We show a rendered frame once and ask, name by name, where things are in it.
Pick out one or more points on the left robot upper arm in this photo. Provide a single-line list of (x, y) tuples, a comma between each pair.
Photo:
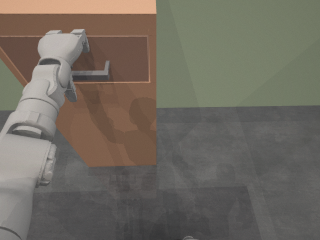
[(25, 164)]

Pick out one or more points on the left robot forearm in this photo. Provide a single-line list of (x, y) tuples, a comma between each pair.
[(39, 106)]

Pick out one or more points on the cabinet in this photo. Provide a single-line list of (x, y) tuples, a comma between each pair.
[(111, 123)]

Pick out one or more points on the drawer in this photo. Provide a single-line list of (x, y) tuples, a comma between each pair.
[(128, 56)]

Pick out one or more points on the left robot hand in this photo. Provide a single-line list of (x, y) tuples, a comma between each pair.
[(67, 46)]

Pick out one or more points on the handle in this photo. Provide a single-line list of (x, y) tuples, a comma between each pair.
[(92, 75)]

